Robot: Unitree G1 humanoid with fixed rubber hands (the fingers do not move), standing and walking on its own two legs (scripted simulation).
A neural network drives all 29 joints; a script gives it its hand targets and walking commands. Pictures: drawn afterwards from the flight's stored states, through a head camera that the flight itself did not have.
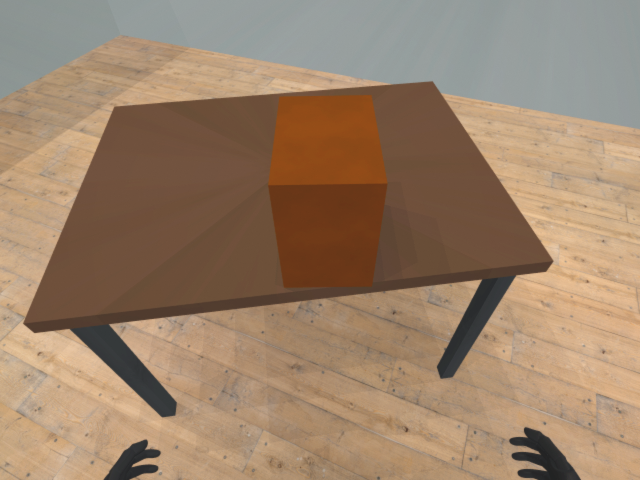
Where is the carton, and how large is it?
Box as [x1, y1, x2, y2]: [268, 95, 387, 287]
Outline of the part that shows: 371,95 279,97 268,186 284,287 371,286 387,183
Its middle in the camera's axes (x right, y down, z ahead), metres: +0.01 -0.09 +0.70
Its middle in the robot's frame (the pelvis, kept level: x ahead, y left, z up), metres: +0.58 +0.00 +0.00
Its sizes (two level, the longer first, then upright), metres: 0.241 0.164 0.248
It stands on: a table, 0.64 m high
